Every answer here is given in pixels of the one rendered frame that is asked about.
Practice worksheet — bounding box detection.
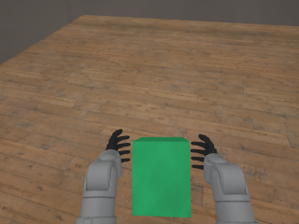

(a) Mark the carton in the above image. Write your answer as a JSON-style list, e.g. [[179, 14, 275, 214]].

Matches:
[[132, 137, 192, 218]]

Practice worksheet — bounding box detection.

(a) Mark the robot right forearm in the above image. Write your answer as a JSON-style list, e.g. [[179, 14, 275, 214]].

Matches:
[[204, 153, 260, 224]]

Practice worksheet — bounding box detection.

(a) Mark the robot left forearm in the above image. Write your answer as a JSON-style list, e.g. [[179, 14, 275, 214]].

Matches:
[[75, 149, 122, 224]]

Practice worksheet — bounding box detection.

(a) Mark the robot right hand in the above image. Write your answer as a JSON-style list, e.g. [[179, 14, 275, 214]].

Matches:
[[190, 134, 217, 170]]

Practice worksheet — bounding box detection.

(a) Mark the robot left hand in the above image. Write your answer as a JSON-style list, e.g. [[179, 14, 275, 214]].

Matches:
[[106, 129, 131, 162]]

